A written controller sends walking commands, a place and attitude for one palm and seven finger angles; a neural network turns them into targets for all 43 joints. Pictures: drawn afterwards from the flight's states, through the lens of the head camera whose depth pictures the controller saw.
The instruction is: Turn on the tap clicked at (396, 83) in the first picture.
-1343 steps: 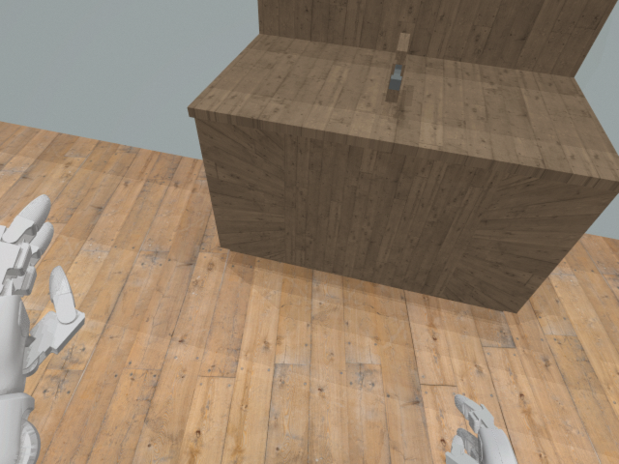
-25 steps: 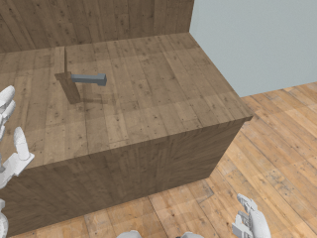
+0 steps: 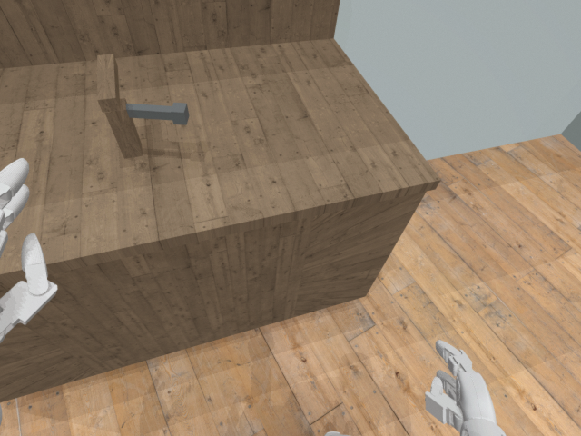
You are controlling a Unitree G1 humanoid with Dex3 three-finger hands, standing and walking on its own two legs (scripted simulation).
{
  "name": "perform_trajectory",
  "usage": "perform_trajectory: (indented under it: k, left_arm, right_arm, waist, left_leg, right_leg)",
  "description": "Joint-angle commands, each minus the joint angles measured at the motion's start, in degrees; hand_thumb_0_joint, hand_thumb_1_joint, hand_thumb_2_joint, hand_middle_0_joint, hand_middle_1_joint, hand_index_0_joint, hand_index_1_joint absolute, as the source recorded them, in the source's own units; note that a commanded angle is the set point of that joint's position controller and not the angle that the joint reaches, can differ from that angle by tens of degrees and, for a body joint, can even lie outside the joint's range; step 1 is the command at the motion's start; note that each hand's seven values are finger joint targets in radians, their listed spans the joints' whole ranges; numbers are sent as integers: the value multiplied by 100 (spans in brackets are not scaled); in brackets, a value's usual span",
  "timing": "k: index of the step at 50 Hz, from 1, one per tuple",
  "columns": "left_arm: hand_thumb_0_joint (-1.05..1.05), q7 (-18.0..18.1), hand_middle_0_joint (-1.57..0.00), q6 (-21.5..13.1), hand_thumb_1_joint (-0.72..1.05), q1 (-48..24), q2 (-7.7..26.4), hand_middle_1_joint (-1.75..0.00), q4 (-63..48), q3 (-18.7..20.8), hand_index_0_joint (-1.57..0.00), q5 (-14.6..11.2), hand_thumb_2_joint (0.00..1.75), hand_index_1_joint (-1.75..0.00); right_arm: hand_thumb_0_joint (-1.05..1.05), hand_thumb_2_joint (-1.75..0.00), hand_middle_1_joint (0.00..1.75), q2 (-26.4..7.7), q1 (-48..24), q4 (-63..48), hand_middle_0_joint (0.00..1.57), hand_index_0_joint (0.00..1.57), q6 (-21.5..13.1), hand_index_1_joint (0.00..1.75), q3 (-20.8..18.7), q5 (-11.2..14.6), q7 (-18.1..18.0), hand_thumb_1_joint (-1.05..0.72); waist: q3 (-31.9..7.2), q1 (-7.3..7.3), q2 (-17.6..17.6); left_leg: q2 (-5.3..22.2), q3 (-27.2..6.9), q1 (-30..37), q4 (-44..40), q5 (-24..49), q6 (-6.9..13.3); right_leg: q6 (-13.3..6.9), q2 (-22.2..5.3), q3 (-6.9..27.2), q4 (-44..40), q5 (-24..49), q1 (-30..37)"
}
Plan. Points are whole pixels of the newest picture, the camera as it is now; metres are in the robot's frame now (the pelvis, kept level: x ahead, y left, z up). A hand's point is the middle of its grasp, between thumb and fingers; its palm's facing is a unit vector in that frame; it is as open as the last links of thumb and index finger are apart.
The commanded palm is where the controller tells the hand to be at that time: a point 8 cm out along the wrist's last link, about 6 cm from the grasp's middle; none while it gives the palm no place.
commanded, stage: step back with the hand held close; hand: left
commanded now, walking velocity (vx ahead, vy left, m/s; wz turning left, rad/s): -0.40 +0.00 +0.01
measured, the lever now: (180, 113) +0.63 +0.25 +0.05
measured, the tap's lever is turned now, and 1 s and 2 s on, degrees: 72 72 72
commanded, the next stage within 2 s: stop stepping back and stand still in 0.04 s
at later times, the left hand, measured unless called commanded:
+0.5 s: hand out of the picture +0.07 +0.21 +0.16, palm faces +0.42 -0.84 -0.35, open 7.5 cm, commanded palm +0.01 +0.25 +0.18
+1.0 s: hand out of the picture +0.00 +0.20 +0.18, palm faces +0.46 -0.80 -0.39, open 7.5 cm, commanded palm -0.06 +0.24 +0.18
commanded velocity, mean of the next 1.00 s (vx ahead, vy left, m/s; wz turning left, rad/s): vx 0.13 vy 0.05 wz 0.00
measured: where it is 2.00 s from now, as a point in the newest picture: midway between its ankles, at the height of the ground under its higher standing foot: outside the picture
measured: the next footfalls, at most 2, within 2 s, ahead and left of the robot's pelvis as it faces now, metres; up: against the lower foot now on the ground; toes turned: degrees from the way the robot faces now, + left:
right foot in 0.22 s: -0.01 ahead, -0.14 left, +0.00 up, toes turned +2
left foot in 0.46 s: -0.11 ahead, +0.10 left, +0.00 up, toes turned +4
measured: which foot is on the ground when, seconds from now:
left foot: down 0.00-0.24, up 0.26-0.44, down 0.46-0.64, up 0.66-0.90, down 0.92-1.00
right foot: up 0.00-0.20, down 0.22-0.92, up 0.94-1.00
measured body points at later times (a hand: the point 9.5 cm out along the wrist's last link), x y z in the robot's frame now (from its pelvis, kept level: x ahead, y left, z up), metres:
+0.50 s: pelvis -0.14 -0.03 -0.01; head -0.16 -0.03 +0.44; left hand +0.04 +0.25 +0.18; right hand +0.01 -0.30 -0.08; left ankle -0.15 +0.10 -0.74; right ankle -0.06 -0.14 -0.73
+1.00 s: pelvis -0.20 -0.05 -0.01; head -0.23 -0.06 +0.44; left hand -0.03 +0.24 +0.20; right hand -0.03 -0.28 -0.08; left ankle -0.17 +0.07 -0.73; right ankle -0.14 -0.13 -0.68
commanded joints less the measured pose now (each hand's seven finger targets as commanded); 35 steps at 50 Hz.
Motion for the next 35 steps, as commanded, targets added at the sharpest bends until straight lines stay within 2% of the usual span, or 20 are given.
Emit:
perform_trajectory:
  k: [1, 7, 9, 10, 12, 13, 15, 17, 21, 23, 24, 25, 26, 28, 30, 31, 32, 33, 34, 35]
  left_arm:
    - [0, 147, -20, -183, 90, -339, 424, -30, -1409, 261, -20, 15, 90, -30]
    - [0, 178, -20, 72, 90, -409, 594, -30, -1190, 369, -20, 9, 90, -30]
    - [0, 149, -20, 85, 90, -211, 475, -30, -922, 343, -20, 28, 90, -30]
    - [0, 133, -20, 51, 90, -228, 533, -30, -994, 367, -20, 53, 90, -30]
    - [0, 121, -20, 42, 90, -513, 870, -30, -1129, 489, -20, 104, 90, -30]
    - [0, 101, -20, 131, 90, -369, 611, -30, -923, 345, -20, 57, 90, -30]
    - [0, 122, -20, 154, 90, -560, 585, -30, -780, 357, -20, -6, 90, -30]
    - [0, 159, -20, 165, 90, -827, 592, -30, -585, 321, -20, 37, 90, -30]
    - [0, 221, -20, 55, 90, -697, 500, -30, -469, 278, -20, 55, 90, -30]
    - [0, 205, -20, 12, 90, -707, 441, -30, -807, 223, -20, 15, 90, -30]
    - [0, 194, -20, 57, 90, -687, 586, -30, -917, 347, -20, 78, 90, -30]
    - [0, 194, -20, 30, 90, -869, 595, -30, -906, 364, -20, 76, 90, -30]
    - [0, 196, -20, 31, 90, -900, 522, -30, -765, 341, -20, 157, 90, -30]
    - [0, 184, -20, -4, 90, -871, 423, -30, -498, 251, -20, 149, 90, -30]
    - [0, 165, -20, 43, 90, -693, 338, -30, -142, 247, -20, 123, 90, -30]
    - [0, 127, -20, 31, 90, -727, 358, -30, -121, 236, -20, 172, 90, -30]
    - [0, 67, -20, 45, 90, -741, 422, -30, -64, 182, -20, 228, 90, -30]
    - [0, -2, -20, -10, 90, -1194, 524, -30, -450, 241, -20, 117, 90, -30]
    - [0, -35, -20, -84, 90, -1289, 538, -30, -381, 286, -20, 131, 90, -30]
    - [0, -51, -20, -72, 90, -1079, 537, -30, -248, 293, -20, 116, 90, -30]
  right_arm:
    - [0, -90, 30, -729, 70, -593, 20, 20, -589, 30, -198, -47, 61, -90]
    - [0, -90, 30, -856, -257, -581, 20, 20, -678, 30, -147, -89, 23, -90]
    - [0, -90, 30, -832, -235, -665, 20, 20, -661, 30, -131, -1, 46, -90]
    - [0, -90, 30, -815, -248, -724, 20, 20, -635, 30, -131, 4, 55, -90]
    - [0, -90, 30, -671, -183, -745, 20, 20, -536, 30, -121, 5, 54, -90]
    - [0, -90, 30, -714, 13, -710, 20, 20, -519, 30, -172, 58, 52, -90]
    - [0, -90, 30, -577, -113, -671, 20, 20, -480, 30, -51, 131, 40, -90]
    - [0, -90, 30, -615, -225, -628, 20, 20, -411, 30, -35, 86, -2, -90]
    - [0, -90, 30, -742, 22, -608, 20, 20, -460, 30, -80, 33, -68, -90]
    - [0, -90, 30, -990, 94, -732, 20, 20, -540, 30, -126, 45, -87, -90]
    - [0, -90, 30, -950, 125, -695, 20, 20, -585, 30, -180, 87, -90, -90]
    - [0, -90, 30, -820, 186, -614, 20, 20, -623, 30, -155, 122, -52, -90]
    - [0, -90, 30, -770, 101, -502, 20, 20, -689, 30, -127, 74, 22, -90]
    - [0, -90, 30, -766, -1, -372, 20, 20, -792, 30, -89, 65, 45, -90]
    - [0, -90, 30, -879, -82, -390, 20, 20, -729, 30, -91, 10, -15, -90]
    - [0, -90, 30, -875, -93, -395, 20, 20, -693, 30, -124, -28, -36, -90]
    - [0, -90, 30, -809, -100, -439, 20, 20, -627, 30, -189, -1, 3, -90]
    - [0, -90, 30, -768, -241, -527, 20, 20, -635, 30, -166, 39, 3, -90]
    - [0, -90, 30, -645, -29, -276, 20, 20, -656, 30, -134, -6, 64, -90]
    - [0, -90, 30, -698, 160, -145, 20, 20, -613, 30, -177, -1, 95, -90]
  waist:
    - [-1423, 46, 1253]
    - [-865, 93, 1600]
    - [-938, 142, 1427]
    - [-859, 156, 1122]
    - [-877, 92, -893]
    - [-800, 32, -1319]
    - [-702, -168, -528]
    - [-576, -184, -271]
    - [-662, -165, 0]
    - [-517, -123, 1991]
    - [-778, -89, 2094]
    - [-325, -233, 2256]
    - [221, -178, 2013]
    - [340, -23, 1239]
    - [29, 133, 939]
    - [-48, 178, 263]
    - [-110, 76, -1119]
    - [-182, -17, -1209]
    - [-369, -164, -708]
    - [-248, -213, -456]
  left_leg:
    - [1803, -1211, 1839, -684, 4527, 568]
    - [1565, -1237, 167, -1475, 536, 494]
    - [1189, -903, 27, -1155, -1218, 278]
    - [824, -605, -95, -655, -1703, 63]
    - [-22, 27, 11, 2077, -1508, -340]
    - [27, -191, -147, 2961, -992, -273]
    - [282, -336, -132, 3223, -928, -226]
    - [421, -186, 266, 2272, -952, -134]
    - [214, 178, 1042, -161, -1390, 164]
    - [1161, -1348, 951, -1582, -2255, 648]
    - [1538, -1507, 967, -1636, -1531, 888]
    - [1770, -2255, 163, -2152, -2949, 1127]
    - [1772, -2286, -219, -2205, -2970, 1187]
    - [1645, -1603, -521, -1848, -2568, 871]
    - [1234, -962, -785, -900, -2501, 531]
    - [728, -414, -1102, 401, -2200, 355]
    - [79, 156, -1563, 2320, -1935, 145]
    - [0, -73, -1521, 3623, -1442, 34]
    - [152, -298, -1212, 4033, -1107, -24]
    - [220, -276, -1192, 4043, -859, -59]
  right_leg:
    - [15, -134, 121, 920, -408, -319]
    - [22, 26, -149, -198, -52, 923]
    - [0, 45, -313, -1345, 398, 1418]
    - [-81, -38, -337, -2091, 643, 1497]
    - [-865, -1702, 1667, -3158, -932, 230]
    - [-1046, -1935, 1733, -3020, -352, 148]
    - [-911, -1852, 1271, -2628, -478, -134]
    - [-719, -1670, 777, -2587, -836, -304]
    - [-457, -1150, 572, -2011, -1556, -11]
    - [-173, -45, -311, 145, -857, -21]
    - [49, 310, -866, 1482, -699, -155]
    - [31, 29, -436, 2240, -693, -454]
    - [-41, -228, -172, 2261, -474, -667]
    - [-63, -418, -286, 829, -486, 146]
    - [-101, -105, -645, -831, -183, 1648]
    - [-230, -191, -292, -1636, -118, 2149]
    - [-651, -1312, 1741, -2590, -1129, 1996]
    - [-959, -1996, 3011, -3119, -1267, 1379]
    - [-877, -1927, 2873, -3187, -2532, 817]
    - [-823, -1793, 2489, -3091, -2638, 560]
